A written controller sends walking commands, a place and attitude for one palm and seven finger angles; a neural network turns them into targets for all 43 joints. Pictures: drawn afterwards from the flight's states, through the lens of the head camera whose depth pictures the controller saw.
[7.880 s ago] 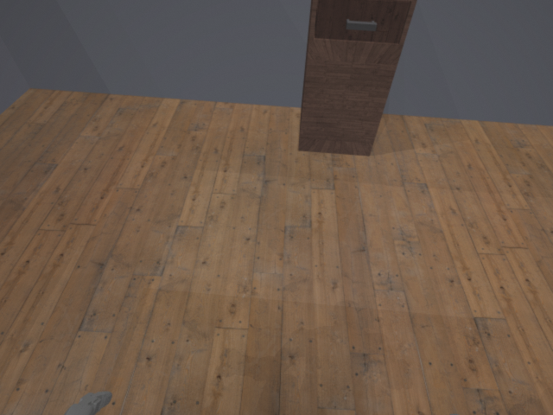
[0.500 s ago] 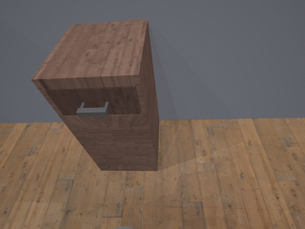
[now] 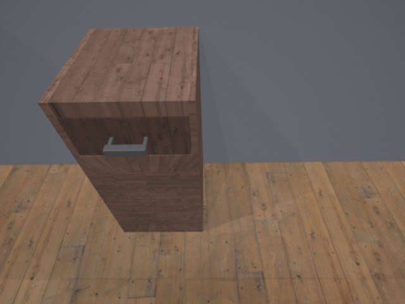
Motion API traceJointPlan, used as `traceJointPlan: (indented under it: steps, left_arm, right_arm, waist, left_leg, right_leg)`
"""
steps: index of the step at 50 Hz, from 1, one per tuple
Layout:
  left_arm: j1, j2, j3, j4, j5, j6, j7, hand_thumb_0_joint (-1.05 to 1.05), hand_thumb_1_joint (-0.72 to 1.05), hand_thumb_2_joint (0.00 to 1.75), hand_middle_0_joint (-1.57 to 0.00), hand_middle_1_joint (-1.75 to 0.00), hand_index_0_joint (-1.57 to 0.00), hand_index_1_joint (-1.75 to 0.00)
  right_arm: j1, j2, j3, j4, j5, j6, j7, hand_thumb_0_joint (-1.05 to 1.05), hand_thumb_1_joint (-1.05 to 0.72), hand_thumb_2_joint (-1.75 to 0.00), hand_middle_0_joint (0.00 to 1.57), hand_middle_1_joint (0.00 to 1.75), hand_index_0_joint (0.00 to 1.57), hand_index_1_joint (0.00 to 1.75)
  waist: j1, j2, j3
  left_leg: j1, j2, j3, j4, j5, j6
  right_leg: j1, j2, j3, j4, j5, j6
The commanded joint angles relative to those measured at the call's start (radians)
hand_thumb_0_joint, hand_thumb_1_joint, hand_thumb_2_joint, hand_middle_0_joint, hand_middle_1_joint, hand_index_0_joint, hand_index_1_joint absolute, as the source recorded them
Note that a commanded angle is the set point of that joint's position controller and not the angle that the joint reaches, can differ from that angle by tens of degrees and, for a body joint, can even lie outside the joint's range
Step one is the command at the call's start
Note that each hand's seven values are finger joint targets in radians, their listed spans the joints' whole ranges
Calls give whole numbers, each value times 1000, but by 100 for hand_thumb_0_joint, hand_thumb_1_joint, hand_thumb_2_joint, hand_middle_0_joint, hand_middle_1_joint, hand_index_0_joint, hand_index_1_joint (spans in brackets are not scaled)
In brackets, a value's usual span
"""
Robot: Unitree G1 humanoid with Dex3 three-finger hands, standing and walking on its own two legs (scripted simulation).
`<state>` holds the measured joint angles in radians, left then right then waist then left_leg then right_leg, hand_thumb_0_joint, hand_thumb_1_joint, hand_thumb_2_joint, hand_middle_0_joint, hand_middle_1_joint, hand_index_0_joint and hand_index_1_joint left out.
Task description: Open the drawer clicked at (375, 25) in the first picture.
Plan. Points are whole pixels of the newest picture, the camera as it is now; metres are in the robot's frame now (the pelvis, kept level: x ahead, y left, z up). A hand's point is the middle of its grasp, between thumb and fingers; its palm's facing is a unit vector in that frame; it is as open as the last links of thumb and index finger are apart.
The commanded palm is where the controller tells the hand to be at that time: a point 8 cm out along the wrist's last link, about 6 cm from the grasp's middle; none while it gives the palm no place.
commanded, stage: come to a stop and stand still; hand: left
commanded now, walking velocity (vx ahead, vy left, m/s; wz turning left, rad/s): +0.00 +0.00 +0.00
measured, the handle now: (127, 145) +0.53 +0.27 -0.06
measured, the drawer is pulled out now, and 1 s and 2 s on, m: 0.00 0.00 0.00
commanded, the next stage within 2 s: look again from close up in 0.06 s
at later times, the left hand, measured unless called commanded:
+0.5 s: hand out of the picture +0.02 +0.19 -0.17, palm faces +0.01 -0.97 -0.22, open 7.3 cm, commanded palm none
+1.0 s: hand (110, 263) +0.20 +0.20 -0.03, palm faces -0.01 -0.56 -0.83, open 7.7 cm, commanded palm +0.12 +0.22 -0.04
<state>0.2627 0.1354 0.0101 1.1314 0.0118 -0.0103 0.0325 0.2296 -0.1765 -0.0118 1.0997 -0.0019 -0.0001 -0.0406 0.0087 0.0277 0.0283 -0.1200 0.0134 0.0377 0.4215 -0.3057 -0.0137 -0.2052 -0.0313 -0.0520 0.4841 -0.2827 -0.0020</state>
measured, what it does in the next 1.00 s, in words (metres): stands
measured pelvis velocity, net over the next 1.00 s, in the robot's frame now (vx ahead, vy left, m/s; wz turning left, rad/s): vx -0.02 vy -0.01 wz -0.02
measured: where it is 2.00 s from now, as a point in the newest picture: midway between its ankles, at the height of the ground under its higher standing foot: outside the picture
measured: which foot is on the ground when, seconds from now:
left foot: down 0.00-1.00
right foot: down 0.00-1.00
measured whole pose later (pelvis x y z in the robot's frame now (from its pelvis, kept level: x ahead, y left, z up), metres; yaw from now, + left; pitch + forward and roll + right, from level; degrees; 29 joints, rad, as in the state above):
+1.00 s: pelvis -0.02 -0.01 -0.02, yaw -1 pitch +6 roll +2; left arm 0.35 0.28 -0.05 0.07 0.54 0.07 0.30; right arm 0.20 -0.26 -0.03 0.77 -0.02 -0.21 -0.05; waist 0.00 0.06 -0.09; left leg -0.33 0.01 0.06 0.60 -0.36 -0.01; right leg -0.43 -0.04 -0.02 0.68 -0.34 -0.01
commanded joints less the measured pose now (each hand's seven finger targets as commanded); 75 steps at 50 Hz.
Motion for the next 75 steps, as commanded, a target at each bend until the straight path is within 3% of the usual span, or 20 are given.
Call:
traceJointPlan:
  steps: [1,7,8,9,11,15,19,26,37,38,39,40,42,46,49,52,58,61,66,75]
  left_arm:
    - [46,109,11,-17,-6,-10,9,0,90,90,-20,-30,-20,-30]
    - [27,113,11,-15,-7,2,7,0,90,90,-20,-30,-20,-30]
    - [141,148,13,13,8,-33,48,0,90,90,-20,-30,-20,-30]
    - [102,185,19,-37,3,-46,41,0,90,90,-20,-30,-20,-30]
    - [20,164,6,-61,-2,-45,23,0,90,90,-20,-30,-20,-30]
    - [31,127,3,-73,-6,-29,12,0,90,90,-20,-30,-20,-30]
    - [29,113,-3,-71,-3,-14,7,0,90,90,-20,-30,-20,-30]
    - [40,115,-2,-71,-2,-4,2,0,90,90,-20,-30,-20,-30]
    - [71,107,4,-52,-1,-14,1,0,90,90,-20,-30,-20,-30]
    - [146,147,11,-13,5,-27,45,0,90,90,-20,-30,-20,-30]
    - [-624,431,-27,-1556,148,-194,56,0,88,89,-20,-32,-20,-32]
    - [-187,366,25,-1234,165,-84,137,0,85,88,-20,-33,-20,-33]
    - [131,62,-100,-1032,148,86,203,0,81,86,-21,-36,-21,-36]
    - [115,206,-71,-1196,473,73,258,0,71,82,-21,-42,-21,-42]
    - [410,145,-95,-1023,726,89,298,0,64,79,-22,-47,-22,-47]
    - [509,185,-62,-1076,908,31,322,0,57,76,-22,-51,-22,-51]
    - [186,353,84,-1280,1119,-59,468,0,43,70,-23,-60,-23,-60]
    - [-149,436,124,-1485,1153,-109,552,0,36,67,-24,-64,-24,-64]
    - [-191,393,83,-1431,1084,-164,580,0,25,62,-25,-72,-25,-72]
    - [-48,404,34,-1212,961,192,306,0,4,53,-26,-86,-26,-86]
  right_arm:
    - [97,-70,-7,3,-5,-16,-3,0,-90,-90,20,30,20,30]
    - [106,-51,5,30,-7,-14,-4,0,-90,-90,20,30,20,30]
    - [0,-96,-4,-48,-1,-31,13,0,-90,-90,20,30,20,30]
    - [78,-46,-5,-81,-5,-21,16,0,-90,-90,20,30,20,30]
    - [141,-31,5,-50,-10,-22,21,0,-90,-90,20,30,20,30]
    - [149,-67,9,-64,-15,-37,12,0,-90,-90,20,30,20,30]
    - [144,-74,12,-68,-15,-32,8,0,-90,-90,20,30,20,30]
    - [151,-75,16,-44,-15,-31,10,0,-90,-90,20,30,20,30]
    - [159,-65,16,-11,-12,-37,2,0,-90,-90,20,30,20,30]
    - [42,-111,-3,-83,3,-35,12,0,-90,-90,20,30,20,30]
    - [48,-245,-9,-413,52,-202,-30,0,-90,-90,20,30,20,30]
    - [-21,-153,-10,-346,33,-304,-76,0,-90,-90,20,30,20,30]
    - [-8,-100,-25,-281,58,-336,-72,0,-90,-90,20,30,20,30]
    - [-97,-189,-32,-459,-11,-305,-36,0,-90,-90,20,30,20,30]
    - [-146,-179,-66,-563,-44,-200,10,0,-90,-90,20,30,20,30]
    - [-215,-170,-61,-649,-34,-79,68,0,-90,-90,20,30,20,30]
    - [-242,-131,-56,-709,-60,-1,82,0,-90,-90,20,30,20,30]
    - [-231,-123,-68,-691,-87,12,60,0,-90,-90,20,30,20,30]
    - [-235,-127,-68,-678,-84,-11,48,0,-90,-90,20,30,20,30]
    - [-299,-145,-16,-704,-9,27,-4,0,-90,-90,20,30,20,30]
  waist:
    - [-7,-107,-34]
    - [-2,-4,38]
    - [47,-128,71]
    - [-19,-83,-25]
    - [-39,43,-53]
    - [-15,65,-74]
    - [-10,-30,43]
    - [-6,-4,82]
    - [-8,-12,6]
    - [30,-163,75]
    - [-52,206,-451]
    - [14,345,-364]
    - [-20,185,-182]
    - [-19,-79,-131]
    - [61,-316,-73]
    - [139,-257,-162]
    - [122,-46,-303]
    - [58,49,-422]
    - [-11,32,-400]
    - [83,-215,-331]
  left_leg:
    - [-2,97,-54,-47,344,23]
    - [-45,97,-54,-87,256,22]
    - [-150,94,-5,150,232,-1]
    - [-150,57,-31,132,-43,11]
    - [-89,67,-33,30,85,23]
    - [-85,105,-71,27,347,45]
    - [-132,101,-82,-12,230,54]
    - [-149,96,-93,-70,121,62]
    - [-64,90,-58,-25,266,55]
    - [-177,106,-31,164,324,18]
    - [113,-7,-17,22,525,59]
    - [165,42,-30,-6,752,45]
    - [-7,58,-43,-18,566,9]
    - [-197,-21,-52,136,346,35]
    - [-347,-46,-19,171,190,22]
    - [-421,-59,13,188,192,6]
    - [-453,-92,10,295,99,27]
    - [-350,-95,-13,415,127,42]
    - [-365,-81,-43,507,53,50]
    - [-465,-71,8,257,63,47]
  right_leg:
    - [75,-94,81,-69,419,-26]
    - [64,-77,84,-116,273,-24]
    - [56,-141,140,-83,726,-3]
    - [101,-204,194,-85,643,-55]
    - [59,-134,115,-35,413,-73]
    - [76,-68,60,22,274,-51]
    - [17,-55,65,-4,166,-42]
    - [3,-45,68,-16,92,-33]
    - [33,-62,77,-8,257,-38]
    - [17,-123,120,-37,633,-17]
    - [99,-11,157,70,553,-51]
    - [-1,18,47,136,248,-57]
    - [-148,27,-37,149,14,-21]
    - [-197,38,32,82,161,-48]
    - [-231,45,74,82,23,-48]
    - [-132,36,139,139,171,-70]
    - [-195,35,223,221,137,-67]
    - [-336,25,260,263,109,-69]
    - [-480,24,233,282,24,-58]
    - [-23,0,192,131,137,-3]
